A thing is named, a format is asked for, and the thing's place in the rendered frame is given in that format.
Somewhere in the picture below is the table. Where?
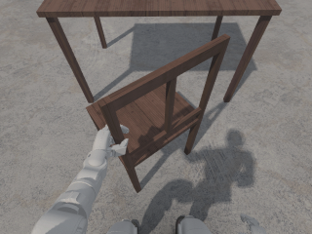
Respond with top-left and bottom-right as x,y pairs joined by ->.
36,0 -> 282,103

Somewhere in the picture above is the left robot upper arm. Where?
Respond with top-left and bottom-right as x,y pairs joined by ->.
34,209 -> 89,234

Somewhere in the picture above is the right robot shin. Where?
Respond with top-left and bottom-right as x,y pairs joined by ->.
182,215 -> 194,221

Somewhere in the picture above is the robot left hand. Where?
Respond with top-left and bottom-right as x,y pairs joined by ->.
92,124 -> 130,158

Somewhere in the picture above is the left robot forearm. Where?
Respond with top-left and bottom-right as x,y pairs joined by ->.
31,149 -> 108,234

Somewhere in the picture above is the robot right hand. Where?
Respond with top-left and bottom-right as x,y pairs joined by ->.
238,214 -> 267,234

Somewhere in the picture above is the chair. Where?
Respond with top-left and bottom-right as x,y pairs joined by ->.
86,34 -> 231,193

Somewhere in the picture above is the robot left thigh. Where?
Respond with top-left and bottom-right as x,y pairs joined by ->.
106,221 -> 137,234

